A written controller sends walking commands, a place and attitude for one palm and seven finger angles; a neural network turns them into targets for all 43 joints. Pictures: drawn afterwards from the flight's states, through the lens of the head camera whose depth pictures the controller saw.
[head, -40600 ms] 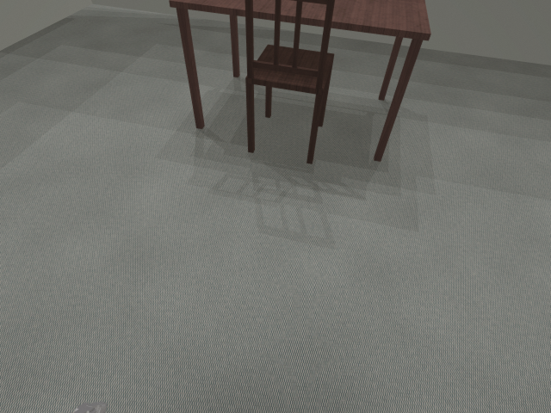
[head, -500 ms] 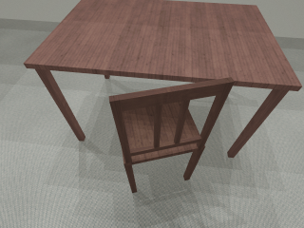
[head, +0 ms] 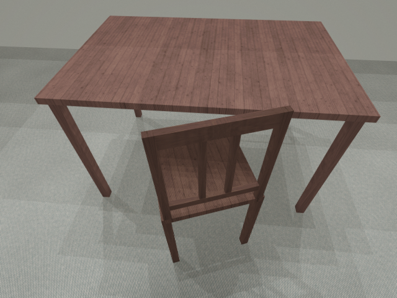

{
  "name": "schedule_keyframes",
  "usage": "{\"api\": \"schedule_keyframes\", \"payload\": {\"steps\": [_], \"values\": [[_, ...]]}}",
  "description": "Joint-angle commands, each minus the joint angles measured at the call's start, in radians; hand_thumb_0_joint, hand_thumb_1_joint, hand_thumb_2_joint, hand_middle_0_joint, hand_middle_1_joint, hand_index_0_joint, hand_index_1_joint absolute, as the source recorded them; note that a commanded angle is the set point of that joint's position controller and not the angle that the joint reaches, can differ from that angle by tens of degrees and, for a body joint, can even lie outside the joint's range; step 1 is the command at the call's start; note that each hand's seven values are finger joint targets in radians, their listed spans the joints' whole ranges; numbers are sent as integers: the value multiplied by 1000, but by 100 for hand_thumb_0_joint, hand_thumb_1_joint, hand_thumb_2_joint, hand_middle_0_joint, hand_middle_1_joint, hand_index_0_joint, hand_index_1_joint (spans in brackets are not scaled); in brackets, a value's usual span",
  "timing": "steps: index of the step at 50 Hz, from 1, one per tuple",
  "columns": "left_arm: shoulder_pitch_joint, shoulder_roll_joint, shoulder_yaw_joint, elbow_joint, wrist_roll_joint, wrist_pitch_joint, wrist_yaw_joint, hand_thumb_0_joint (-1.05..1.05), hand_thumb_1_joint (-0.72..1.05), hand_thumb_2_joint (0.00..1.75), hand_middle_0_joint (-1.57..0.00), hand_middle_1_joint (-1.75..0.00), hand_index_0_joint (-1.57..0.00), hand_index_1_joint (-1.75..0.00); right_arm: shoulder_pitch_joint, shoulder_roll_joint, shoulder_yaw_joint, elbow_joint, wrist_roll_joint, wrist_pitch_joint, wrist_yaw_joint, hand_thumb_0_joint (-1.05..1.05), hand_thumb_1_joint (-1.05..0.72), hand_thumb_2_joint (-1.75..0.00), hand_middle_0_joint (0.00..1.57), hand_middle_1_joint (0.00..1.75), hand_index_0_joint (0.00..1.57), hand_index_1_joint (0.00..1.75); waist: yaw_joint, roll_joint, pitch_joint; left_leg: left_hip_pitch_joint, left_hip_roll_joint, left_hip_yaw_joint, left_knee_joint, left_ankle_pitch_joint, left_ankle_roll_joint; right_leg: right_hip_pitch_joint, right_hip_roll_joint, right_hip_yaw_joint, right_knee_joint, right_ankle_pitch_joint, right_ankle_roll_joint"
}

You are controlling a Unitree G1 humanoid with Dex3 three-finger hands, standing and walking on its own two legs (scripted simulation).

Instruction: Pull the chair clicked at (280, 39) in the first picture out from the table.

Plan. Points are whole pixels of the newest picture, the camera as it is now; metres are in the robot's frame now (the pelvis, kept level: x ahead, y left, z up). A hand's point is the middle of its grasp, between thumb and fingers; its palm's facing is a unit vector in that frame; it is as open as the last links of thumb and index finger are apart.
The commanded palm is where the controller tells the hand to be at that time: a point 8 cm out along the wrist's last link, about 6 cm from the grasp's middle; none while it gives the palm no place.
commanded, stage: come to a stop and stand still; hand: left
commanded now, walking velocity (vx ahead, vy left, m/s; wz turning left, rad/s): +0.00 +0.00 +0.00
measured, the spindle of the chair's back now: (202, 172) +0.46 +0.02 -0.08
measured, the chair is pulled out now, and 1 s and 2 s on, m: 0.14 0.14 0.14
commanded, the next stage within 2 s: look again from close up in 0.70 s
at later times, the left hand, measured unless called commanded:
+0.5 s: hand out of the picture -0.02 +0.16 -0.16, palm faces +0.00 -0.98 -0.21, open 7.4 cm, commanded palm none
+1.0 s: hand out of the picture -0.02 +0.15 -0.17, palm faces +0.03 -0.98 -0.18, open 7.3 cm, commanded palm none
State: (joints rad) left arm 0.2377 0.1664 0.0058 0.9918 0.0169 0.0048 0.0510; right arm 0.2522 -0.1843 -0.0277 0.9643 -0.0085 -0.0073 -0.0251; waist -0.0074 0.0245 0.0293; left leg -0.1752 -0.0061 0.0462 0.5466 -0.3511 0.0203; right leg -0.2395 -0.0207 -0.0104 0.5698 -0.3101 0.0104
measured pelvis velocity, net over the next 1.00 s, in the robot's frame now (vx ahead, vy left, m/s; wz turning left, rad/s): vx -0.01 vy -0.02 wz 0.01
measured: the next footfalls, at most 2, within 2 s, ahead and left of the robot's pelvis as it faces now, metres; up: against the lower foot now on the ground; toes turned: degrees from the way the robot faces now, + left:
none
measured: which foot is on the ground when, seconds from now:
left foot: down 0.00-1.00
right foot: down 0.00-1.00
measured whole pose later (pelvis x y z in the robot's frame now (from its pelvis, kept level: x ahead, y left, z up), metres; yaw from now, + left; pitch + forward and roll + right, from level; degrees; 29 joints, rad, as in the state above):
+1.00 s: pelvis -0.01 -0.02 +0.01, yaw +0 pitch -1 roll +1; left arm 0.30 0.14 -0.01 1.13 0.01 -0.01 0.03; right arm 0.29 -0.14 0.02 1.13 0.00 -0.03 -0.03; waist 0.01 0.00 0.02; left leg -0.14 0.00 0.03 0.42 -0.26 0.00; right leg -0.21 -0.01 -0.02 0.46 -0.23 -0.01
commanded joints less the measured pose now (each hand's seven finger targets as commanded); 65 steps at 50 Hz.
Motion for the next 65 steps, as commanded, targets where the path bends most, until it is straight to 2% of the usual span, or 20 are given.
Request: {"api": "schedule_keyframes", "payload": {"steps": [1, 3, 4, 9, 10, 13, 19, 20, 24, 25, 28, 35, 48, 50, 54, 56, 58, 60, 63, 65], "values": [[29, 132, 13, -51, -4, -16, -7, 0, 90, 90, -20, -30, -20, -30, 20, -102, 0, -56, -5, -15, -2, 0, -90, -90, 20, 30, 20, 30, 8, -20, 65, -90, 108, -111, -159, 198, 26, -5, -59, 80, -104, 134, -58], [26, 141, 9, -49, -3, -15, -13, 0, 90, 90, -20, -30, -20, -30, 25, -107, 4, -48, -6, -12, 4, 0, -90, -90, 20, 30, 20, 30, 4, -56, 93, -105, 86, -104, -185, 50, 21, -43, -64, 112, -161, -8, -57], [24, 145, 10, -49, -3, -15, -15, 0, 90, 90, -20, -30, -20, -30, 32, -109, 5, -40, -7, -12, 6, 0, -90, -90, 20, 30, 20, 30, 0, -48, 107, -108, 81, -104, -198, 8, 20, -63, -64, 121, -180, -64, -59], [40, 147, 10, -35, -4, -20, -21, 0, 90, 90, -20, -30, -20, -30, 67, -112, 13, -8, -9, -16, 10, 0, -90, -90, 20, 30, 20, 30, 0, -70, 63, -87, 74, -97, -211, -8, 19, -58, -67, 126, -202, -108, -56], [43, 143, 10, -33, -4, -19, -22, 0, 90, 90, -20, -30, -20, -30, 70, -103, 16, 0, -9, -16, 9, 0, -90, -90, 20, 30, 20, 30, 1, -52, 74, -98, 78, -94, -222, -23, 19, -59, -66, 119, -206, -114, -55], [58, 140, 8, -16, -6, -25, -22, 0, 90, 90, -20, -30, -20, -30, 84, -102, 21, 23, -7, -21, 9, 0, -90, -90, 20, 30, 20, 30, 3, -53, 37, -83, 79, -94, -215, 24, 16, -32, -71, 122, -199, -63, -55], [78, 124, 0, 32, -10, -33, -21, 0, 90, 90, -20, -30, -20, -30, 113, -85, 32, 78, -2, -26, 5, 0, -90, -90, 20, 30, 20, 30, 3, -50, 17, -54, 83, -81, -200, 107, 9, -5, -83, 116, -203, 21, -55], [77, 119, 0, 39, -10, -32, -21, 0, 90, 90, -20, -30, -20, -30, 109, -73, 32, 89, -1, -26, 4, 0, -90, -90, 20, 30, 20, 30, 6, -46, 39, -59, 83, -82, -205, 107, 10, -11, -81, 109, -205, 24, -55], [93, 110, -4, 70, -12, -38, -18, 0, 90, 90, -20, -30, -20, -30, 122, -68, 35, 120, 1, -29, 0, 0, -90, -90, 20, 30, 20, 30, 4, -43, 4, -34, 88, -79, -192, 165, 5, 22, -86, 103, -192, 115, -55], [92, 104, -6, 76, -11, -37, -18, 0, 90, 90, -20, -30, -20, -30, 120, -59, 35, 126, 2, -28, -1, 0, -90, -90, 20, 30, 20, 30, 6, -31, 31, -38, 90, -79, -198, 166, 6, 12, -83, 96, -193, 123, -56], [100, 98, -7, 92, -11, -38, -16, 0, 90, 90, -20, -30, -20, -30, 124, -58, 37, 140, 2, -30, -3, 0, -90, -90, 20, 30, 20, 30, 6, -26, 21, -32, 91, -79, -195, 190, 3, 28, -85, 93, -186, 161, -54], [112, 79, -8, 110, -8, -35, -15, 0, 90, 90, -20, -30, -20, -30, 113, -39, 36, 152, 3, -27, -7, 0, -90, -90, 20, 30, 20, 30, 10, -24, 63, -32, 95, -78, -204, 171, 5, 6, -78, 87, -200, 136, -50], [123, 70, -5, 111, -7, -37, -14, 0, 90, 90, -20, -30, -20, -30, 111, -37, 34, 154, 2, -30, -10, 0, -90, -90, 20, 30, 20, 30, 11, -33, 36, -14, 96, -84, -202, 218, 5, 30, -81, 77, -188, 197, -48], [119, 68, -4, 110, -7, -35, -15, 0, 90, 90, -20, -30, -20, -30, 108, -30, 34, 154, 2, -30, -11, 0, -90, -90, 20, 30, 20, 30, 13, -34, 61, -25, 96, -83, -210, 208, 7, 22, -78, 74, -192, 184, -48], [125, 66, -4, 113, -7, -36, -14, 0, 90, 90, -20, -30, -20, -30, 114, -36, 33, 155, 2, -32, -11, 0, -90, -90, 20, 30, 20, 30, 13, -31, 30, -7, 97, -87, -204, 231, 8, 35, -80, 74, -185, 204, -48], [125, 64, -5, 113, -7, -34, -14, 0, 90, 90, -20, -30, -20, -30, 108, -31, 34, 158, 2, -30, -11, 0, -90, -90, 20, 30, 20, 30, 15, -18, 62, -25, 93, -88, -210, 214, 7, 24, -80, 76, -192, 184, -48], [127, 65, -5, 115, -7, -35, -14, 0, 90, 90, -20, -30, -20, -30, 115, -31, 33, 159, 2, -31, -11, 0, -90, -90, 20, 30, 20, 30, 14, -32, 40, -13, 95, -86, -206, 217, 8, 31, -80, 74, -192, 187, -48], [125, 62, -5, 114, -7, -34, -15, 0, 90, 90, -20, -30, -20, -30, 112, -26, 33, 161, 3, -29, -12, 0, -90, -90, 20, 30, 20, 30, 14, -23, 66, -22, 95, -85, -214, 199, 8, 19, -76, 74, -198, 167, -49], [133, 61, -4, 114, -7, -35, -14, 0, 90, 90, -20, -30, -20, -30, 119, -28, 31, 159, 2, -31, -11, 0, -90, -90, 20, 30, 20, 30, 14, -31, 30, -3, 95, -85, -204, 222, 9, 31, -78, 78, -190, 191, -48], [129, 58, -2, 113, -6, -34, -14, 0, 90, 90, -20, -30, -20, -30, 118, -20, 31, 163, 3, -30, -12, 0, -90, -90, 20, 30, 20, 30, 13, -29, 58, -18, 95, -84, -214, 203, 9, 24, -74, 76, -195, 174, -50]]}}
